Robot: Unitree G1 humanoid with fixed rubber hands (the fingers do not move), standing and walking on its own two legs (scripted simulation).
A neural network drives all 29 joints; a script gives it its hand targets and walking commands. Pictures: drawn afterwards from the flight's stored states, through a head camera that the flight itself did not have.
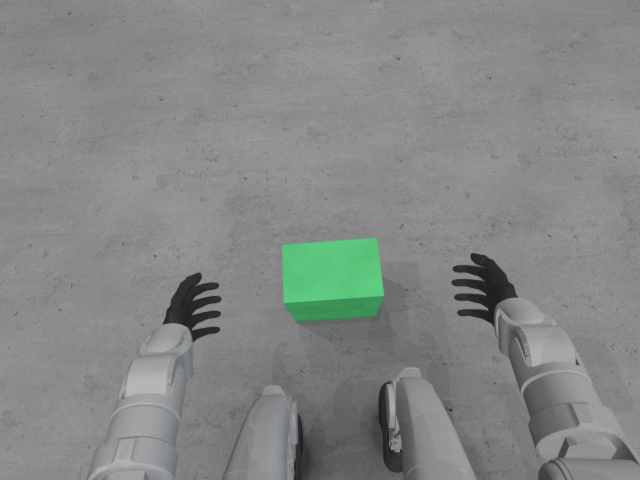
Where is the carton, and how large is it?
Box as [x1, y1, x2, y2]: [282, 238, 383, 321]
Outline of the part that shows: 376,238 282,245 284,303 295,321 365,317 375,315 383,296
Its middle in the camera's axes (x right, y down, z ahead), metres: +0.03 +0.13 +1.01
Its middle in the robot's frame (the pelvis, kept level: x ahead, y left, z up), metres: +0.48 +0.01 -0.56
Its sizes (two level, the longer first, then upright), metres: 0.225 0.140 0.252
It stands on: the floor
